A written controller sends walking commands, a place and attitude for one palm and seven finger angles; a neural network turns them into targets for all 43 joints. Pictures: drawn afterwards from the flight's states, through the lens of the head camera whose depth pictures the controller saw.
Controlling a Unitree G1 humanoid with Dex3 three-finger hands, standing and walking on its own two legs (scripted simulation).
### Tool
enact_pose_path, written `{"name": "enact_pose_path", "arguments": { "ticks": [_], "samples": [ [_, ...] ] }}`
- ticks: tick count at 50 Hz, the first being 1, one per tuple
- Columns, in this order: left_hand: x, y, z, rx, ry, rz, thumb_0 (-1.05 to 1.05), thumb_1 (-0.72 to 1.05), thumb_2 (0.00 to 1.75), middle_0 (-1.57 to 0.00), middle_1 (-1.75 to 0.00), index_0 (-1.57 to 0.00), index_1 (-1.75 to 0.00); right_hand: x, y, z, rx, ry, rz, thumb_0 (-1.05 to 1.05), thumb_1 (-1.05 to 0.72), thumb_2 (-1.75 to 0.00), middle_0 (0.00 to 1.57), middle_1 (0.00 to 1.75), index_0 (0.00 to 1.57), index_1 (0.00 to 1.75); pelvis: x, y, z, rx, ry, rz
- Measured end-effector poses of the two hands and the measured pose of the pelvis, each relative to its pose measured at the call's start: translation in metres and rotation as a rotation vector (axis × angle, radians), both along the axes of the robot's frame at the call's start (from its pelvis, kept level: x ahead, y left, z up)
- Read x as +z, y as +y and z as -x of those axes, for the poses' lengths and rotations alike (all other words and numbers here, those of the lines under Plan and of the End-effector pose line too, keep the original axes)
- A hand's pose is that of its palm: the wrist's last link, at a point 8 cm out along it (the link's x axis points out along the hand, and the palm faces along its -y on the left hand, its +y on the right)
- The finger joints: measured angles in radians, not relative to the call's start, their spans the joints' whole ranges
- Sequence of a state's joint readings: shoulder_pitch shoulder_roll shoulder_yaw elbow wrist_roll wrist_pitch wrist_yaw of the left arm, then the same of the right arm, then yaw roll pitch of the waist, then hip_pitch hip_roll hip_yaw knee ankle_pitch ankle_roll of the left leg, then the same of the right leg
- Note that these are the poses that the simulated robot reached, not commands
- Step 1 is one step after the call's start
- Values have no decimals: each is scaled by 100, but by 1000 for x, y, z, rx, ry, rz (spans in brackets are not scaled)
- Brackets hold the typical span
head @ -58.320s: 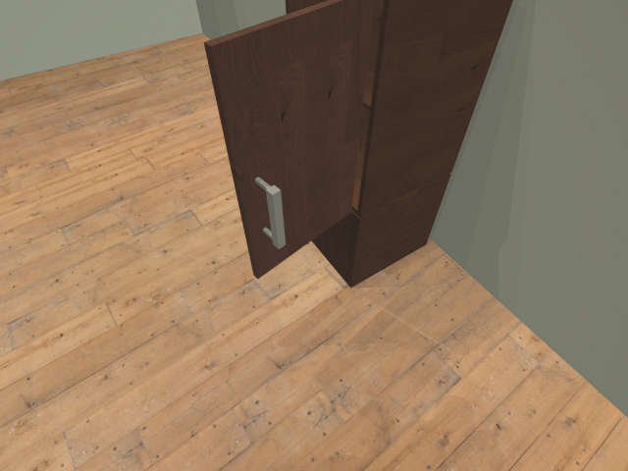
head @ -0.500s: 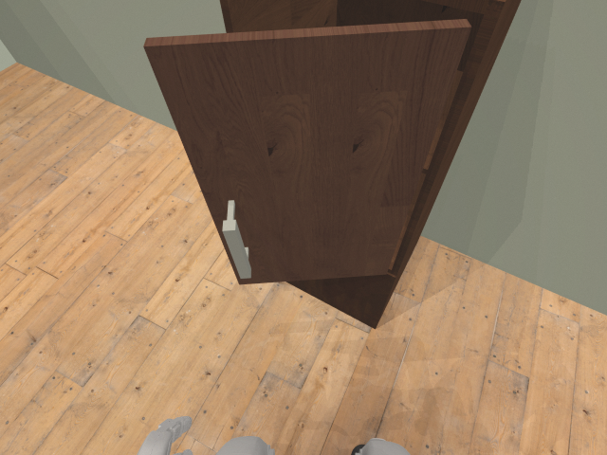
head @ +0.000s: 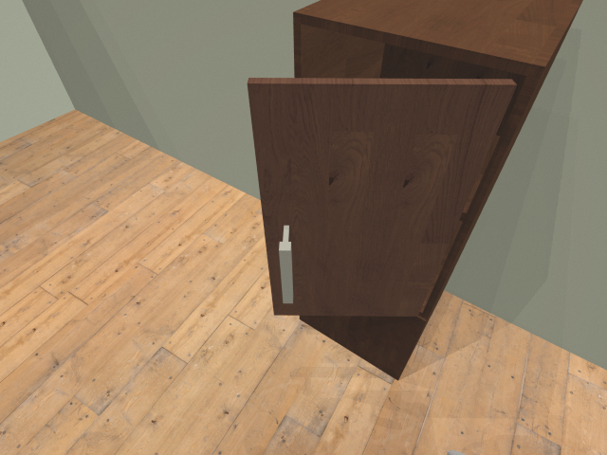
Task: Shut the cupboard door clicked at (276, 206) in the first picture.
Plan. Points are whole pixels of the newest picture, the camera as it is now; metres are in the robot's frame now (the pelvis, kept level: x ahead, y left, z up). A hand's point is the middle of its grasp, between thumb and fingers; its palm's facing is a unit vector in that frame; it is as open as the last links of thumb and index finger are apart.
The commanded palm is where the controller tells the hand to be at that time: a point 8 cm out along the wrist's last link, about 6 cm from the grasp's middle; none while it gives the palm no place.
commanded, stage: come to a stop and stand still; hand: left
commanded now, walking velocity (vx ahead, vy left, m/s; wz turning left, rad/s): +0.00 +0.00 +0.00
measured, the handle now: (287, 266) +0.48 +0.08 -0.09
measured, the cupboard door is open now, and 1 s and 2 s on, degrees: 34 34 34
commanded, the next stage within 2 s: look again from close up in 0.12 s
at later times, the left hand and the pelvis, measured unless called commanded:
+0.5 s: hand out of the picture +0.05 +0.20 -0.14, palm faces -0.02 -0.95 -0.30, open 7.4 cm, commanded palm none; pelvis -0.02 -0.02 +0.02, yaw +0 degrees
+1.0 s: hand out of the picture +0.06 +0.18 -0.14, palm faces -0.01 -0.95 -0.30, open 7.4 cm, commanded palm none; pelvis +0.00 -0.04 +0.02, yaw +1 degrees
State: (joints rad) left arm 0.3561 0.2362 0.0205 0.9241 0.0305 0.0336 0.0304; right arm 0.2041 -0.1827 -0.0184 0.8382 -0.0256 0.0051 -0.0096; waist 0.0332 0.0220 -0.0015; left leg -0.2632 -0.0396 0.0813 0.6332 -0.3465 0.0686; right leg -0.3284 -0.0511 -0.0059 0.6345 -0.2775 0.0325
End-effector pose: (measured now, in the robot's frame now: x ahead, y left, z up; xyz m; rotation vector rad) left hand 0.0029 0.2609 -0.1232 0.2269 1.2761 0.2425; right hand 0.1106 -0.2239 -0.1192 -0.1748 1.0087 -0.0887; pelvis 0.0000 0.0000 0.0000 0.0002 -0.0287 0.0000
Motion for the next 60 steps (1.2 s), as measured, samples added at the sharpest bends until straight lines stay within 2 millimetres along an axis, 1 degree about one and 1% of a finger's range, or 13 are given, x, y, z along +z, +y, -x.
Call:
{"name": "enact_pose_path", "arguments": {
  "ticks": [3,7,15,19,22,27,33,39,45,48,52,56,60],
  "samples": [
    [3,-1,6,1,11,3,0,91,90,-20,-29,-20,-30,-4,2,16,-5,43,-11,1,-91,-90,20,30,20,30,3,1,3,-2,-2,-2],
    [5,-5,7,-8,11,11,0,91,90,-20,-29,-20,-30,-8,-5,41,-26,109,-6,1,-91,-90,20,30,20,30,6,0,6,-3,-5,-6],
    [7,-16,-9,-54,-18,25,0,91,90,-20,-29,-20,-30,-5,-38,87,-82,213,47,1,-91,-90,20,30,20,30,11,-8,13,-2,-11,-14],
    [10,-17,-21,-77,-39,21,0,91,90,-21,-29,-20,-30,0,-56,101,-99,242,77,1,-91,-90,20,30,20,30,14,-14,16,-1,-11,-16],
    [13,-17,-30,-91,-53,10,0,91,90,-21,-29,-20,-30,3,-68,106,-105,253,96,1,-91,-90,20,30,20,30,15,-18,17,1,-11,-16],
    [19,-13,-42,-106,-72,-15,0,91,90,-21,-30,-20,-30,7,-85,105,-103,258,116,1,-91,-90,20,30,20,30,17,-25,17,4,-10,-16],
    [26,-9,-52,-112,-80,-43,0,91,90,-21,-29,-20,-30,10,-98,93,-89,249,125,1,-91,-90,20,30,20,30,18,-33,15,7,-8,-15],
    [29,-9,-58,-108,-74,-54,0,91,90,-21,-29,-20,-30,11,-103,76,-66,239,125,1,-91,-90,20,30,20,30,20,-38,9,12,-5,-12],
    [29,-14,-60,-94,-66,-50,0,91,90,-21,-29,-20,-30,12,-101,59,-46,228,122,1,-91,-90,20,30,20,30,21,-41,3,16,-5,-10],
    [23,-25,-56,-80,-44,-30,0,91,90,-20,-29,-20,-30,10,-93,53,-42,231,108,1,-91,-90,20,30,20,30,22,-43,-2,15,-2,-9],
    [11,-47,-45,-64,5,25,0,91,90,-20,-29,-20,-30,4,-77,54,-43,249,70,1,-91,-90,20,30,20,30,20,-47,-8,10,0,-10],
    [-1,-73,-28,-43,63,85,0,91,90,-20,-29,-20,-30,-4,-64,62,-61,285,31,1,-91,-90,20,30,20,30,18,-54,-15,6,2,-14],
    [-7,-99,-10,-6,113,126,0,91,90,-20,-29,-20,-30,-11,-61,73,-81,341,5,1,-91,-90,20,30,20,30,15,-64,-22,17,7,-13]
  ]
}}
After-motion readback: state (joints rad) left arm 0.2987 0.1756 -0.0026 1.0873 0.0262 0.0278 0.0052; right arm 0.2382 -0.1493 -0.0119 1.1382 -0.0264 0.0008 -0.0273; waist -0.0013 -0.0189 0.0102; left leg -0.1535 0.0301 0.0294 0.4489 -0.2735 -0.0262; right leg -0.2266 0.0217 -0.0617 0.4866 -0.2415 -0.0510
